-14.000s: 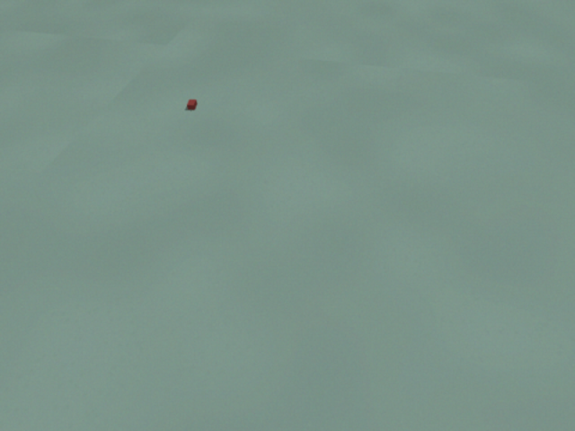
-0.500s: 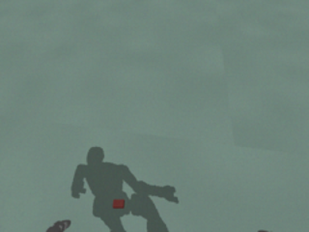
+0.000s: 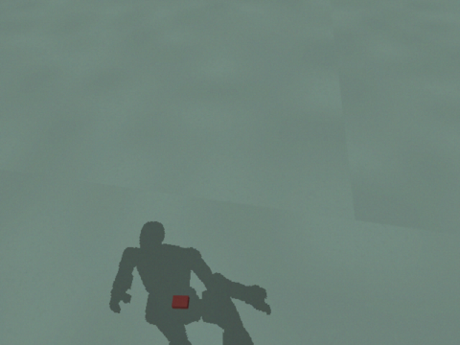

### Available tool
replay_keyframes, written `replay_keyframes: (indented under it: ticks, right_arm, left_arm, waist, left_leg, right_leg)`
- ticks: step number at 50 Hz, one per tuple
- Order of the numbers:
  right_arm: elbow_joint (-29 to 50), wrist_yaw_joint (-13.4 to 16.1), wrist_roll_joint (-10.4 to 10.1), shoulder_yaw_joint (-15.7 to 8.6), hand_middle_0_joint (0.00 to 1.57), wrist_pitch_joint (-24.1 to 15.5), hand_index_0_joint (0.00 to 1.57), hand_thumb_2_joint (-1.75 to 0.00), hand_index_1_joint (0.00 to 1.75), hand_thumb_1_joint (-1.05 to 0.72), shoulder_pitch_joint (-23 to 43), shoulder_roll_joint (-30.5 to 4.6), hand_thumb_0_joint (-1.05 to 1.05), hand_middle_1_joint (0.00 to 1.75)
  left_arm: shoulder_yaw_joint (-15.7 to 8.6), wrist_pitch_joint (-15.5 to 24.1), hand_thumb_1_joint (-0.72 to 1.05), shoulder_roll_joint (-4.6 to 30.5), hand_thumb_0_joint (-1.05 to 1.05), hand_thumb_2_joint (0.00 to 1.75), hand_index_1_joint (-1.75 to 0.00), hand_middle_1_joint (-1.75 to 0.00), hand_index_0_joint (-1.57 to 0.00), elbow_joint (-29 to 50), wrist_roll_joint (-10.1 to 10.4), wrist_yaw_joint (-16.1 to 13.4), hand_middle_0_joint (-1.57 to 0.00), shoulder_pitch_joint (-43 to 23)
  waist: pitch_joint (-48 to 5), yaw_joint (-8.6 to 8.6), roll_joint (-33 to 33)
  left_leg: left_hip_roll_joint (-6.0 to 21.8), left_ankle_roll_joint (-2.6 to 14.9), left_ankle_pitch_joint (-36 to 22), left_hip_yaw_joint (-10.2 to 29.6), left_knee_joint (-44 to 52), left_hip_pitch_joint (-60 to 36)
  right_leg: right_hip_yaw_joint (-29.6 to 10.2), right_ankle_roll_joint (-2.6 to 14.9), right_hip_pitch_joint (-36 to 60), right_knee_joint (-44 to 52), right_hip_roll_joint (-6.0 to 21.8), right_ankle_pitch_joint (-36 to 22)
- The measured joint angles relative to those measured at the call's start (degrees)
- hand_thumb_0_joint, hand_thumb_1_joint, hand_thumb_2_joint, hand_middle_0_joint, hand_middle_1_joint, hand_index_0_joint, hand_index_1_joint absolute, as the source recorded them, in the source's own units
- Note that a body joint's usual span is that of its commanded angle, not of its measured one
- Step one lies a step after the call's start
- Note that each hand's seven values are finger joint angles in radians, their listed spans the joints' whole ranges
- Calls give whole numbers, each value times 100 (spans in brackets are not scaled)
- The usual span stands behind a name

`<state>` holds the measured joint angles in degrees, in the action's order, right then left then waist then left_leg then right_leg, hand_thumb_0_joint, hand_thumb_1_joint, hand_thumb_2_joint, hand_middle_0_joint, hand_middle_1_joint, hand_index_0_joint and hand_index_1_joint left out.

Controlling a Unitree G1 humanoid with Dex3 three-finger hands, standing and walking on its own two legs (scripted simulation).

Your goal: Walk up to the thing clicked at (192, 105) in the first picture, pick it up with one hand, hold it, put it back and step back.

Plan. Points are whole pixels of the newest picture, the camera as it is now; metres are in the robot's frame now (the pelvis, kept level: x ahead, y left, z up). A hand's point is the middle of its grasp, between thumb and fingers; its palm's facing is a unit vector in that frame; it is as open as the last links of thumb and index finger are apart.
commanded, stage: walk up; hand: left
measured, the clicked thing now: (180, 302) +0.41 +0.25 -0.77
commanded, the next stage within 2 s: none
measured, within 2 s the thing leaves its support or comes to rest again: neither
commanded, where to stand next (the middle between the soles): +0.02 +0.01 m, yaw +0 degrees
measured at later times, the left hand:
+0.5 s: hand out of the picture +0.06 +0.31 -0.17, palm faces +0.01 -0.93 -0.37, open 7.4 cm
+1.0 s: hand out of the picture +0.03 +0.25 -0.15, palm faces -0.03 -0.92 -0.38, open 7.4 cm
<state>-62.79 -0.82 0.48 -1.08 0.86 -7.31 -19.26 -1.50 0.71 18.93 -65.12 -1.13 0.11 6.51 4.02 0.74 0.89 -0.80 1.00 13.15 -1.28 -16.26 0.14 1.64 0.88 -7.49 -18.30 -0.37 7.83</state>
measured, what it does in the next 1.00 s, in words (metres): steps on the spot: left foot, then right foot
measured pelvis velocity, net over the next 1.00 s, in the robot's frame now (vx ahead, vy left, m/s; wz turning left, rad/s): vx -0.06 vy -0.02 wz -0.03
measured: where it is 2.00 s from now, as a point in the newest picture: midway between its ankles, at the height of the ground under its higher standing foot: outside the picture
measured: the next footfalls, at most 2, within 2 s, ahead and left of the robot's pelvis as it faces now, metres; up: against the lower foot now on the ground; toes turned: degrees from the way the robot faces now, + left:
left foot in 0.46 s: -0.06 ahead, +0.17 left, +0.00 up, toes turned +1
right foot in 0.84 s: -0.05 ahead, -0.11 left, +0.00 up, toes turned +1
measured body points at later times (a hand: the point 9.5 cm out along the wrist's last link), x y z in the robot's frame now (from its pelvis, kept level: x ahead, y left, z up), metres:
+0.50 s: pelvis -0.07 +0.03 -0.03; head -0.02 +0.05 +0.42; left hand +0.06 +0.35 -0.15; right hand +0.00 -0.29 -0.14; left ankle -0.10 +0.17 -0.75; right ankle +0.02 -0.10 -0.74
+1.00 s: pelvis -0.06 -0.02 -0.02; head -0.04 -0.04 +0.43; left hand +0.03 +0.29 -0.12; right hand -0.02 -0.35 -0.14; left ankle -0.06 +0.13 -0.69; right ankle -0.04 -0.13 -0.75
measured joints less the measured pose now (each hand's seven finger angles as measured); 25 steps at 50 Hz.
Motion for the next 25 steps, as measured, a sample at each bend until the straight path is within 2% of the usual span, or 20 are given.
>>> replay_keyframes:
  ticks: [8, 11, 13, 16, 18, 20, 22, 23, 24, 25]
  right_arm:
    - [-21, 16, -2, -3, 20, -27, 21, -89, 30, -91, -44, -22, 1, 30]
    - [103, 11, -42, -69, 20, 80, 21, -89, 30, -91, 50, -70, 1, 30]
    - [241, 20, -72, -126, 20, 153, 21, -89, 30, -91, 154, -139, 1, 30]
    - [522, 9, -39, -228, 20, 310, 21, -89, 30, -91, 263, -270, 0, 30]
    - [689, -11, -29, -276, 20, 333, 21, -89, 30, -91, 248, -342, 0, 30]
    - [750, -22, -29, -289, 20, 278, 21, -89, 30, -91, 144, -378, 0, 30]
    - [710, -15, 11, -299, 20, 168, 21, -89, 30, -91, -43, -383, 0, 30]
    - [667, 11, 44, -315, 20, 99, 21, -89, 30, -91, -145, -371, 0, 30]
    - [599, 57, 106, -332, 20, 50, 21, -89, 30, -91, -202, -282, 0, 30]
    - [570, 80, 154, -317, 20, 30, 21, -89, 30, -91, -296, -206, 0, 30]
  left_arm:
    - [-4, 13, 90, -15, 1, 90, -30, -30, -20, 13, 0, 7, -20, -23]
    - [-62, -35, 90, 4, 1, 90, -30, -30, -21, 185, 66, -31, -20, -133]
    - [-102, -57, 90, 40, 0, 90, -30, -30, -21, 377, 84, -72, -20, -249]
    - [-144, -103, 90, 96, 0, 90, -30, -30, -21, 683, 9, -144, -20, -397]
    - [-157, -149, 90, 152, 0, 90, -30, -30, -21, 822, -53, -166, -20, -473]
    - [-167, -206, 90, 213, 0, 90, -30, -30, -21, 920, -147, -142, -20, -536]
    - [-180, -293, 90, 262, 0, 90, -30, -30, -21, 1032, -213, -69, -20, -572]
    - [-191, -355, 90, 292, 0, 90, -30, -30, -21, 1107, -213, -17, -20, -582]
    - [-224, -418, 90, 353, 0, 90, -30, -30, -21, 1173, -194, 22, -20, -586]
    - [-267, -477, 90, 379, 0, 90, -30, -30, -21, 1212, -192, 45, -20, -536]
  waist:
    - [-43, -11, -17]
    - [90, -36, -8]
    - [272, -28, 1]
    - [517, 6, -26]
    - [596, -29, -37]
    - [585, -64, -54]
    - [504, -96, -82]
    - [483, -104, -130]
    - [547, -54, -327]
    - [544, -34, -438]
  left_leg:
    - [15, -24, -21, -1, 8, 18]
    - [16, -31, 90, 26, -387, 317]
    - [-4, -44, 227, 73, -1031, 707]
    - [-187, -42, 1288, 360, -2894, 1471]
    - [-178, -28, 1553, 488, -3620, 1738]
    - [-19, -52, 1635, 494, -3410, 1664]
    - [163, -94, 1372, 431, -2420, 1333]
    - [188, -140, 958, 371, -1883, 1140]
    - [66, -171, 769, 264, -1780, 1041]
    - [7, -168, 759, 212, -1809, 1025]
  right_leg:
    - [1, 24, -30, -14, -14, -11]
    - [33, 44, -242, -241, -4, 29]
    - [45, 71, -433, -427, 13, 37]
    - [0, 82, -728, -653, 106, -6]
    - [3, 58, -919, -801, 175, -22]
    - [30, 18, -1099, -990, 233, 15]
    - [87, -12, -1292, -1288, 300, 135]
    - [88, -24, -1413, -1540, 360, 247]
    - [-83, 33, -1510, -1854, 446, 516]
    - [-314, 46, -1602, -2165, 375, 1039]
